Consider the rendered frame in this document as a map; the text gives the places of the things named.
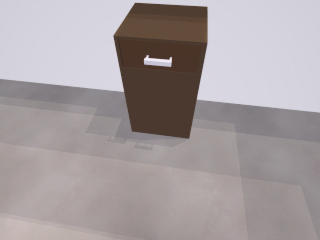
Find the handle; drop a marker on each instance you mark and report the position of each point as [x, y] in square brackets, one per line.
[158, 62]

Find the cabinet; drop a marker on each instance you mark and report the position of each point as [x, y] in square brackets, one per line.
[162, 102]

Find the drawer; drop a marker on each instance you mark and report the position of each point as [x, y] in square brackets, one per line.
[185, 56]

